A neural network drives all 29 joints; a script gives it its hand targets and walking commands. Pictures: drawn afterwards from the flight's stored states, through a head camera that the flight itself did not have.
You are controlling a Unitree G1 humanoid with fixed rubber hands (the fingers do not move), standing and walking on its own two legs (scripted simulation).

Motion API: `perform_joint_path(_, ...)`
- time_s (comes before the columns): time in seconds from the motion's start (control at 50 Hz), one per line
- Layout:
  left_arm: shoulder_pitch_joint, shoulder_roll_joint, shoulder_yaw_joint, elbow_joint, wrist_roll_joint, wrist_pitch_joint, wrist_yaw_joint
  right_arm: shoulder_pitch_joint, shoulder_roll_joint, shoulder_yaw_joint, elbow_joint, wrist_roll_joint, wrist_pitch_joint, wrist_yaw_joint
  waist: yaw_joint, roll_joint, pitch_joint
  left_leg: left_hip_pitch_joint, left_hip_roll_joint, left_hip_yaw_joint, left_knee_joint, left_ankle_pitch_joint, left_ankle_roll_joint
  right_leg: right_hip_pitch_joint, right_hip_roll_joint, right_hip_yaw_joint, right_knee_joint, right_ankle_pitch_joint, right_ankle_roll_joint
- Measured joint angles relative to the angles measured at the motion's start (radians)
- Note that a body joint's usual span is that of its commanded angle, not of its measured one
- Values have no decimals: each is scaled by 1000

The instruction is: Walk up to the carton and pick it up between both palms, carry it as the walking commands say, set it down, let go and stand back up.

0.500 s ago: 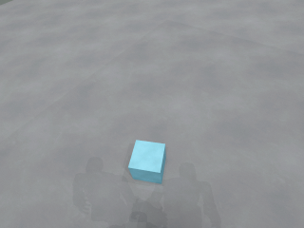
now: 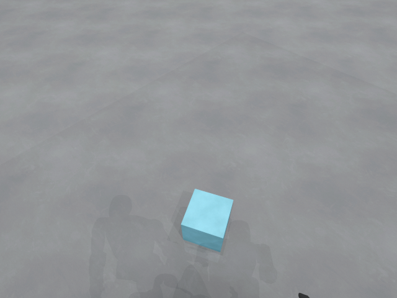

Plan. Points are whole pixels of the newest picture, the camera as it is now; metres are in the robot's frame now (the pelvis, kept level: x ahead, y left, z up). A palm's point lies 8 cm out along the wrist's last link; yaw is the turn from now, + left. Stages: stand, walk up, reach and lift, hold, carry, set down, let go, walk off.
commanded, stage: walk up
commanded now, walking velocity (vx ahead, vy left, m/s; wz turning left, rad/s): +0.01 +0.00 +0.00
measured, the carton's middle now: (207, 220) +0.56 +0.02 -0.68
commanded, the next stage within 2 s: none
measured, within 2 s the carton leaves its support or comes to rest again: neither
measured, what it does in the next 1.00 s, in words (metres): steps on the spot: right foot, then left foot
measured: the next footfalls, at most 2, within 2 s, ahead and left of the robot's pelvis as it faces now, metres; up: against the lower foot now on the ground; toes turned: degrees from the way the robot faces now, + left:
right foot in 0.48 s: +0.02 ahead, -0.12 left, +0.00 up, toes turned -5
left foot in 0.76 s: +0.02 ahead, +0.11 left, +0.00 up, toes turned +0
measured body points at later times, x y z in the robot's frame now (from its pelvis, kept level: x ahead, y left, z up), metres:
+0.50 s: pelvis -0.01 -0.01 -0.01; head +0.02 -0.03 +0.44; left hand +0.06 +0.25 -0.15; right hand -0.02 -0.27 -0.17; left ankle +0.07 +0.14 -0.74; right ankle -0.03 -0.12 -0.75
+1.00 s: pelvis -0.01 -0.02 +0.00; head +0.00 -0.03 +0.45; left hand +0.00 +0.21 -0.15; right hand +0.01 -0.26 -0.16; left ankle -0.03 +0.10 -0.73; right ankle -0.02 -0.12 -0.74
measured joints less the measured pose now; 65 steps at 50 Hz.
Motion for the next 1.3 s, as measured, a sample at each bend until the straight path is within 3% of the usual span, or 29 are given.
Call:
perform_joint_path(0.04,-19,4,-6,-1,-7,15,-2,-1,24,0,4,-1,-9,-14,-12,-16,10,18,-11,8,-1,-69,19,-21,-12,5,76,-54,16)
perform_joint_path(0.16,-113,40,-8,-40,1,58,4,20,86,18,22,-3,17,-29,-32,-90,15,18,-36,46,18,-121,51,-81,-10,40,170,-151,-9)
perform_joint_path(0.22,-155,60,4,-55,8,74,0,41,79,9,24,-14,15,-42,-68,-88,13,14,-29,52,11,-115,58,-155,19,42,326,-233,-15)
perform_joint_path(0.34,-227,90,29,-87,22,96,-9,99,22,-26,50,-22,25,-60,-104,-64,-4,-4,-20,60,-1,-99,54,-253,34,50,503,-221,-5)
perform_joint_path(0.4,-260,97,35,-101,16,97,-14,127,-4,-39,60,-28,32,-59,-120,-49,-9,-15,-9,53,-8,-85,41,-250,31,50,456,-203,-1)
perform_joint_path(0.44,-274,95,33,-107,7,89,-14,140,-16,-45,67,-30,39,-52,-126,-39,-13,-23,-5,44,-9,-76,29,-205,26,49,324,-148,-9)
perform_joint_path(0.48,-274,91,30,-110,4,76,-10,149,-23,-47,71,-25,49,-44,-119,-34,-18,-38,0,41,16,-82,13,-138,23,43,152,-71,-27)
perform_joint_path(0.56,-241,54,8,-90,13,60,1,155,-22,-33,67,-22,63,-28,-108,-13,-33,-59,-18,-20,153,-299,14,-108,39,31,104,-23,-59)
perform_joint_path(0.66,-217,-1,-21,-88,15,27,5,146,-12,-31,73,-12,64,-14,-91,17,-46,-18,-41,-56,216,-295,16,-70,53,20,30,15,-71)
perform_joint_path(0.72,-222,-22,-29,-87,11,17,12,133,0,-20,81,-2,57,-23,-80,26,-47,53,-44,-50,137,-301,20,-71,63,14,35,11,-75)
perform_joint_path(0.76,-227,-25,-27,-82,7,19,20,123,8,-12,84,4,47,-29,-77,32,-46,118,-41,-50,27,-214,24,-72,75,6,46,4,-75)
perform_joint_path(0.86,-230,-1,-18,-63,3,20,15,108,41,5,103,-8,23,-38,-58,-17,-28,185,-47,-35,-65,-196,8,-45,68,15,27,13,-71)
perform_joint_path(0.96,-215,22,-9,-41,5,27,9,113,46,12,116,-15,16,-40,-58,-34,-19,200,-47,-31,-77,-189,13,-26,68,19,3,29,-68)
perform_joint_path(0.98,-206,24,0,-46,10,31,14,119,41,4,112,-24,25,-31,-50,-34,-23,178,-49,-20,-30,-239,14,-37,66,26,13,25,-68)
perform_joint_path(1.04,-162,35,31,-44,19,43,46,112,-2,-21,81,-45,60,-9,-15,-35,-27,43,-69,1,262,-339,1,-84,38,76,51,17,-56)
perform_joint_path(1.12,-99,63,55,-9,28,54,53,87,-58,-31,19,-52,66,15,-16,-11,-22,-110,-56,-28,464,-264,-17,-115,-6,117,53,25,-19)
perform_joint_path(1.2,-58,95,71,4,28,59,39,82,-68,-26,-24,-39,65,43,-17,7,-29,-160,-22,-51,424,-252,-42,-114,-49,130,43,18,16)
perform_joint_path(1.3,-54,117,81,-30,27,59,14,94,-36,-8,-49,-7,40,48,-8,-8,-43,-59,-4,-15,149,-275,-34,-118,-100,132,91,-41,39)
